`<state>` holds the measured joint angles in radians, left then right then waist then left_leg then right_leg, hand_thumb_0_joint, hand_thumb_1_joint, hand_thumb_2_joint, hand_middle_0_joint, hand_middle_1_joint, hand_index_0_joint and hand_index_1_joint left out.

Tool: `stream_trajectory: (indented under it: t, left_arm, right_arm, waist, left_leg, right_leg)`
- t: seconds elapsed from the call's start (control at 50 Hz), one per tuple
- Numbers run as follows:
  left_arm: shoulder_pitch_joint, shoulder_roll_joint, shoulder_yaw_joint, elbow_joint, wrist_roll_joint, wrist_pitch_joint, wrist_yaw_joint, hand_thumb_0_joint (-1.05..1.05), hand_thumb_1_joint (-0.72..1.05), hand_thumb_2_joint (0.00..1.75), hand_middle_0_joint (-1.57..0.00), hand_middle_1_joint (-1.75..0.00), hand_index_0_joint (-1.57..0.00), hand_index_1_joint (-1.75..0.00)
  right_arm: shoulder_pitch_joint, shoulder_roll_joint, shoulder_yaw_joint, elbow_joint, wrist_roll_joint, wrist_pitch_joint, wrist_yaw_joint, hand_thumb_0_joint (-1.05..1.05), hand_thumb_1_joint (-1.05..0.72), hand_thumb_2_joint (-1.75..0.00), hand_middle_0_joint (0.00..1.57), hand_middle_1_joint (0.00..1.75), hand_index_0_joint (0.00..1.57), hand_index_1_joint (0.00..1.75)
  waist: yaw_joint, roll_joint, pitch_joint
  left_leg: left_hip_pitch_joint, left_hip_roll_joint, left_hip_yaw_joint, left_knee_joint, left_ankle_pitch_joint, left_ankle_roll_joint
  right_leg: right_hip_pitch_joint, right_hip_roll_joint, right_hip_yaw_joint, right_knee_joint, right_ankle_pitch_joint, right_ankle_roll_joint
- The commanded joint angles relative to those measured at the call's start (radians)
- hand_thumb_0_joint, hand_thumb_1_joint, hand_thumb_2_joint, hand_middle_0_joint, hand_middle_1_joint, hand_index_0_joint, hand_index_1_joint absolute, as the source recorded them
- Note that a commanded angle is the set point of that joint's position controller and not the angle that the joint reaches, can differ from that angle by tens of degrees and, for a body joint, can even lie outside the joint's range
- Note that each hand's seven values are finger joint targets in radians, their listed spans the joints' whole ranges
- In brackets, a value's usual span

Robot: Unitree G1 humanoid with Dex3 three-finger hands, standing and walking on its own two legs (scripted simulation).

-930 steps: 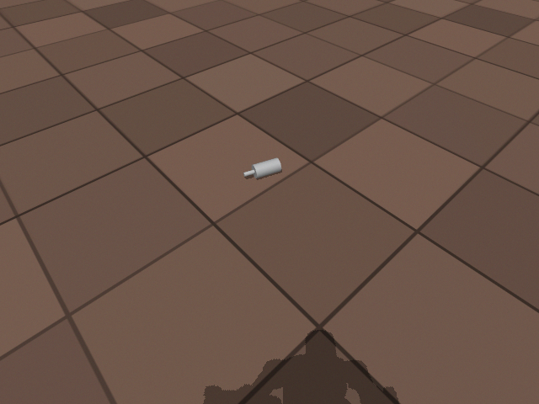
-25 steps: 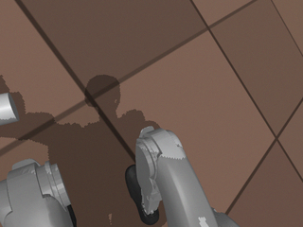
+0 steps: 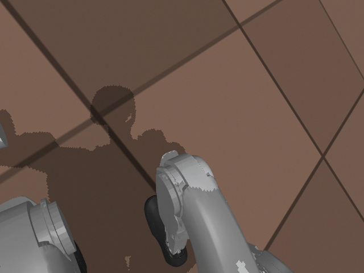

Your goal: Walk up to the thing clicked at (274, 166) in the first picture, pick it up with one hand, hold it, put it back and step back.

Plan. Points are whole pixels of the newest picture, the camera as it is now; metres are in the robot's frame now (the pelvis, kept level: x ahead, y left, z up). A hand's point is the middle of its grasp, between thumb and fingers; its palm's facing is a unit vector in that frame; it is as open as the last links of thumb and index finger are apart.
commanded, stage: close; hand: left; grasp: from above
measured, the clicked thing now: out of the picture +0.43 +0.34 -0.26
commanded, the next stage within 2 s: settle in 1.56 s
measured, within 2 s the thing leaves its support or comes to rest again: leaves its support in 1.96 s
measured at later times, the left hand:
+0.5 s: hand out of the picture +0.42 +0.30 -0.25, palm faces -0.41 -0.10 -0.91, open 11.0 cm
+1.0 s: hand out of the picture +0.42 +0.32 -0.24, palm faces -0.46 -0.14 -0.88, open 10.5 cm
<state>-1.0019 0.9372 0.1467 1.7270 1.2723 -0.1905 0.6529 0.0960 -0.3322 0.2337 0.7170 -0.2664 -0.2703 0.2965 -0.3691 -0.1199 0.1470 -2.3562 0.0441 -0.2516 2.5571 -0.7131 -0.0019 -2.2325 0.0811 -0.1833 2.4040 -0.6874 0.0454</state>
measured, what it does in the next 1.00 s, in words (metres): stands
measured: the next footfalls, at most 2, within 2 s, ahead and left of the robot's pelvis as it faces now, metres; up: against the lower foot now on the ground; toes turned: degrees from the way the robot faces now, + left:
none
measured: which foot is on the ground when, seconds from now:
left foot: down 0.00-1.00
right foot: down 0.00-1.00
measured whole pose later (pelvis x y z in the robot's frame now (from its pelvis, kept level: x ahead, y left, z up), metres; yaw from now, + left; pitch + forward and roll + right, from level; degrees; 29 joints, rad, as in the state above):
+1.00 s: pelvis +0.00 +0.00 +0.00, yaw +0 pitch +27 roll -14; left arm -0.97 0.95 0.09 1.67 1.26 -0.26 0.60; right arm 0.09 -0.32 0.28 0.70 -0.26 -0.24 0.29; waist -0.35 -0.13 0.17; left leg -2.34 0.04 -0.27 2.55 -0.72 -0.01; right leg -2.21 0.08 -0.20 2.39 -0.69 0.04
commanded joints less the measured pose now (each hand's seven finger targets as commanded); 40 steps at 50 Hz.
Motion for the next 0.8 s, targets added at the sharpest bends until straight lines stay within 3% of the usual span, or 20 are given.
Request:
stream_trajectory:
  t: [0.0,0.06,0.1,0.12,0.18,0.22,0.24,0.26,0.3,0.32,0.4,0.46,0.54,0.6,0.64,0.66,0.74,0.78]
  left_arm:
    - [-0.208,0.194,-0.008,-0.101,-0.038,-0.018,-0.014,0.00,-0.23,0.79,-0.25,-0.90,-0.27,-0.87]
    - [-0.229,0.180,-0.038,-0.141,-0.039,-0.053,-0.038,0.00,-0.20,0.77,-0.27,-0.90,-0.29,-0.87]
    - [-0.228,0.192,-0.045,-0.172,-0.032,-0.073,-0.040,0.00,-0.18,0.78,-0.29,-0.90,-0.31,-0.88]
    - [-0.231,0.175,-0.058,-0.167,-0.029,-0.080,-0.041,0.00,-0.16,0.78,-0.29,-0.89,-0.32,-0.87]
    - [-0.229,0.181,-0.066,-0.155,-0.003,-0.104,-0.021,0.00,-0.12,0.78,-0.32,-0.87,-0.35,-0.85]
    - [-0.212,0.204,-0.034,-0.146,0.008,-0.112,0.009,0.00,-0.10,0.76,-0.34,-0.85,-0.36,-0.82]
    - [-0.211,0.194,-0.042,-0.151,0.020,-0.114,0.023,0.00,-0.10,0.74,-0.34,-0.83,-0.37,-0.81]
    - [-0.194,0.190,-0.038,-0.118,0.031,-0.111,0.040,0.00,-0.09,0.73,-0.34,-0.84,-0.37,-0.81]
    - [-0.198,0.151,-0.074,-0.087,0.049,-0.097,0.062,0.00,-0.06,0.74,-0.36,-0.85,-0.39,-0.82]
    - [-0.197,0.160,-0.083,-0.095,0.050,-0.088,0.077,0.00,-0.05,0.73,-0.37,-0.85,-0.40,-0.81]
    - [-0.224,0.189,-0.074,-0.114,0.049,-0.043,0.114,0.00,-0.01,0.72,-0.42,-0.80,-0.44,-0.77]
    - [-0.236,0.182,-0.067,-0.118,0.027,-0.012,0.131,0.00,0.02,0.70,-0.43,-0.80,-0.46,-0.77]
    - [-0.254,0.170,-0.072,-0.091,-0.002,0.018,0.107,0.00,0.02,0.67,-0.44,-0.76,-0.47,-0.74]
    - [-0.225,0.262,0.009,-0.087,-0.024,0.026,0.072,0.00,0.04,0.64,-0.46,-0.74,-0.49,-0.71]
    - [-0.235,0.225,-0.008,-0.086,-0.034,0.021,0.031,0.00,0.08,0.65,-0.48,-0.76,-0.51,-0.73]
    - [-0.228,0.225,-0.006,-0.108,-0.033,0.017,0.019,0.00,0.08,0.68,-0.49,-0.78,-0.52,-0.75]
    - [-0.229,0.188,-0.044,-0.126,-0.038,-0.017,-0.031,0.00,0.14,0.64,-0.53,-0.76,-0.56,-0.72]
    - [-0.202,0.208,-0.043,-0.132,-0.033,-0.031,-0.039,0.00,0.18,0.64,-0.56,-0.76,-0.59,-0.72]
  right_arm:
    - [0.197,-0.308,-0.088,0.018,0.012,0.001,-0.015,0.00,-0.89,-0.90,0.20,0.30,0.20,0.30]
    - [0.197,-0.291,-0.074,0.021,0.011,0.013,-0.018,0.00,-0.90,-0.90,0.20,0.30,0.20,0.30]
    - [0.192,-0.294,-0.074,0.014,0.015,0.026,-0.022,0.00,-0.89,-0.90,0.20,0.30,0.20,0.30]
    - [0.197,-0.293,-0.068,0.015,0.014,0.027,-0.021,0.00,-0.89,-0.90,0.20,0.30,0.20,0.30]
    - [0.198,-0.303,-0.061,0.018,0.014,0.031,-0.021,0.00,-0.89,-0.90,0.20,0.30,0.20,0.30]
    - [0.185,-0.317,-0.066,0.011,0.013,0.034,-0.025,0.00,-0.89,-0.90,0.20,0.30,0.20,0.30]
    - [0.177,-0.319,-0.068,0.008,0.014,0.035,-0.026,0.00,-0.89,-0.90,0.20,0.30,0.20,0.30]
    - [0.171,-0.312,-0.060,0.007,0.006,0.035,-0.026,0.00,-0.89,-0.90,0.20,0.30,0.20,0.30]
    - [0.163,-0.311,-0.058,0.003,-0.001,0.028,-0.020,0.00,-0.89,-0.90,0.20,0.30,0.20,0.30]
    - [0.143,-0.313,-0.061,0.011,-0.002,0.025,-0.023,0.00,-0.89,-0.90,0.20,0.30,0.20,0.30]
    - [0.146,-0.323,-0.068,0.005,0.002,0.013,-0.021,0.00,-0.89,-0.90,0.20,0.30,0.20,0.30]
    - [0.143,-0.328,-0.074,0.004,0.006,0.004,-0.013,0.00,-0.89,-0.90,0.20,0.30,0.20,0.30]
    - [0.150,-0.330,-0.072,-0.005,0.013,-0.011,-0.006,0.00,-0.89,-0.90,0.20,0.30,0.20,0.30]
    - [0.178,-0.330,-0.078,0.008,0.023,-0.007,-0.011,0.00,-0.89,-0.90,0.20,0.30,0.20,0.30]
    - [0.181,-0.320,-0.076,0.013,0.016,-0.010,-0.008,0.00,-0.90,-0.90,0.20,0.30,0.20,0.30]
    - [0.176,-0.325,-0.081,0.009,0.016,-0.009,-0.010,0.00,-0.90,-0.90,0.20,0.30,0.20,0.30]
    - [0.169,-0.313,-0.069,-0.004,0.019,-0.003,-0.008,0.00,-0.90,-0.90,0.20,0.30,0.20,0.30]
    - [0.177,-0.321,-0.066,-0.006,0.020,0.007,-0.013,0.00,-0.90,-0.90,0.20,0.30,0.20,0.30]
  waist:
    - [-0.031,0.464,-0.635]
    - [-0.035,0.489,-0.642]
    - [-0.020,0.491,-0.670]
    - [-0.033,0.489,-0.662]
    - [-0.041,0.490,-0.640]
    - [-0.021,0.481,-0.631]
    - [-0.017,0.502,-0.626]
    - [-0.018,0.490,-0.619]
    - [-0.034,0.481,-0.589]
    - [-0.029,0.475,-0.576]
    - [-0.026,0.497,-0.598]
    - [-0.033,0.489,-0.624]
    - [-0.046,0.486,-0.607]
    - [-0.017,0.499,-0.620]
    - [-0.040,0.506,-0.606]
    - [-0.028,0.523,-0.628]
    - [-0.044,0.514,-0.609]
    - [-0.029,0.517,-0.625]
  left_leg:
    - [0.477,0.013,0.094,-0.250,0.202,0.018]
    - [0.499,0.016,0.083,-0.255,0.213,0.012]
    - [0.502,0.016,0.089,-0.251,0.227,0.013]
    - [0.512,0.015,0.087,-0.247,0.236,0.012]
    - [0.526,0.017,0.083,-0.242,0.251,0.008]
    - [0.526,0.016,0.073,-0.261,0.241,0.004]
    - [0.529,0.016,0.075,-0.269,0.244,0.001]
    - [0.521,0.018,0.079,-0.267,0.236,0.003]
    - [0.499,0.015,0.087,-0.262,0.211,0.005]
    - [0.477,0.015,0.091,-0.265,0.182,0.006]
    - [0.503,0.018,0.090,-0.281,0.171,0.004]
    - [0.503,0.023,0.084,-0.273,0.177,0.006]
    - [0.495,0.025,0.086,-0.268,0.184,0.008]
    - [0.485,0.023,0.090,-0.263,0.211,0.009]
    - [0.497,0.022,0.087,-0.262,0.209,0.007]
    - [0.520,0.021,0.081,-0.272,0.215,0.003]
    - [0.522,0.020,0.068,-0.274,0.210,0.001]
    - [0.525,0.019,0.075,-0.273,0.234,0.001]
  right_leg:
    - [0.350,0.029,-0.083,-0.227,0.267,-0.062]
    - [0.358,0.028,-0.091,-0.220,0.277,-0.064]
    - [0.382,0.033,-0.089,-0.226,0.293,-0.063]
    - [0.375,0.030,-0.095,-0.218,0.301,-0.062]
    - [0.360,0.034,-0.102,-0.210,0.312,-0.061]
    - [0.340,0.034,-0.111,-0.209,0.296,-0.064]
    - [0.337,0.035,-0.110,-0.208,0.295,-0.067]
    - [0.342,0.041,-0.110,-0.215,0.294,-0.066]
    - [0.324,0.042,-0.109,-0.213,0.276,-0.065]
    - [0.319,0.044,-0.106,-0.226,0.247,-0.066]
    - [0.312,0.042,-0.095,-0.235,0.239,-0.066]
    - [0.325,0.042,-0.094,-0.231,0.251,-0.064]
    - [0.329,0.042,-0.088,-0.238,0.266,-0.061]
    - [0.341,0.033,-0.081,-0.233,0.276,-0.063]
    - [0.336,0.029,-0.086,-0.220,0.271,-0.064]
    - [0.331,0.029,-0.091,-0.219,0.271,-0.067]
    - [0.325,0.026,-0.103,-0.209,0.271,-0.065]
    - [0.350,0.030,-0.101,-0.215,0.288,-0.067]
